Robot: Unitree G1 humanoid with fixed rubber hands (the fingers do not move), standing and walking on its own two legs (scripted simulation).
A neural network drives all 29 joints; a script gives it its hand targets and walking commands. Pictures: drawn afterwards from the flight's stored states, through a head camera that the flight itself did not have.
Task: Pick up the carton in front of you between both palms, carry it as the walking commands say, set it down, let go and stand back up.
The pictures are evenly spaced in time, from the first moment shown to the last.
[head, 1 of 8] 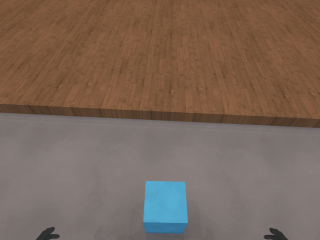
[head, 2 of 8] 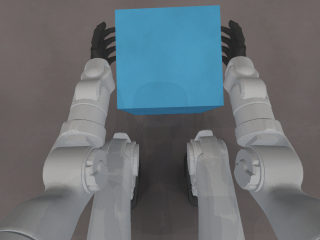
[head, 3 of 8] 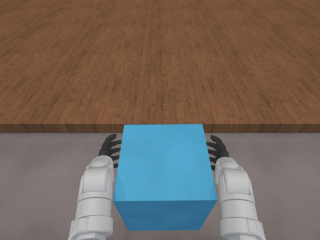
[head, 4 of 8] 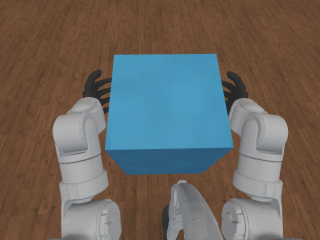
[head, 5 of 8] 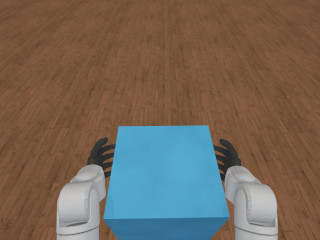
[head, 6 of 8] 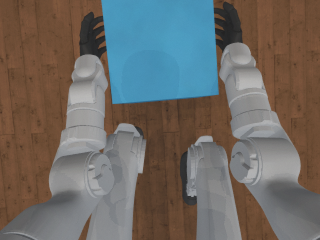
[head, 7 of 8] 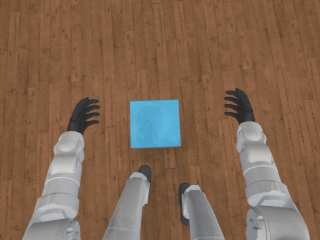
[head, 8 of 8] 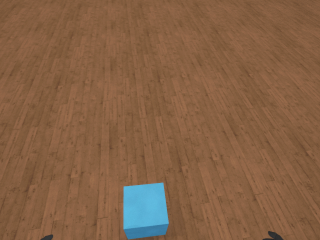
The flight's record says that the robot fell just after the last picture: no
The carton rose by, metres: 0.88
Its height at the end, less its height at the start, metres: +0.11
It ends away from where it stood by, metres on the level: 2.72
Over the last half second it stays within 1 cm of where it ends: yes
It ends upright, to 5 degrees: yes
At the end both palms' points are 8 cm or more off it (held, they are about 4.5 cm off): yes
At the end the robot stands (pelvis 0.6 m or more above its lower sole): yes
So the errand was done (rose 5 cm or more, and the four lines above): yes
